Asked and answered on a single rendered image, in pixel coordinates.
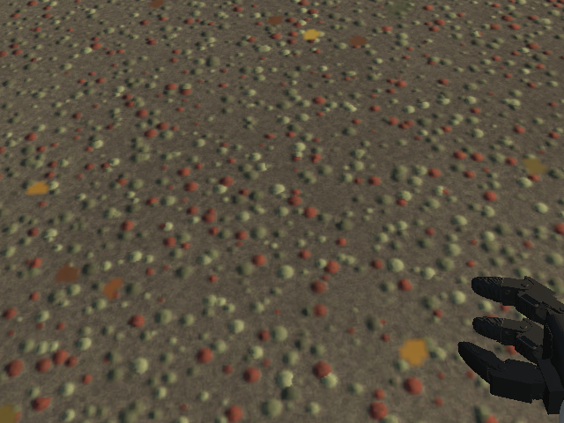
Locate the right robot hand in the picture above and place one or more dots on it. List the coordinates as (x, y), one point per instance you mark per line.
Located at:
(515, 379)

